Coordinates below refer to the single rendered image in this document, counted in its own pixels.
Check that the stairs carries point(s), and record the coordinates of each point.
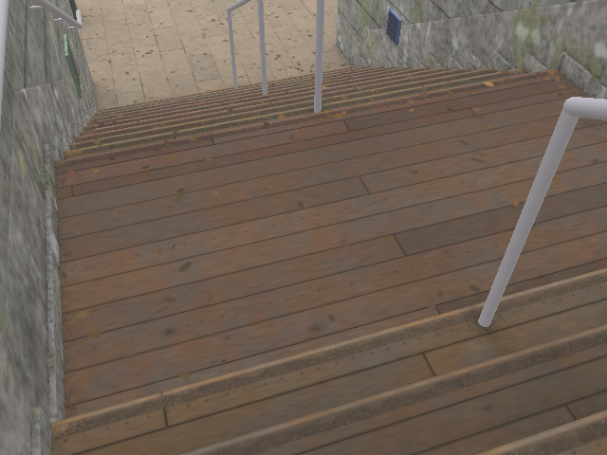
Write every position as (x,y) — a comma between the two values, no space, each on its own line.
(153,121)
(534,382)

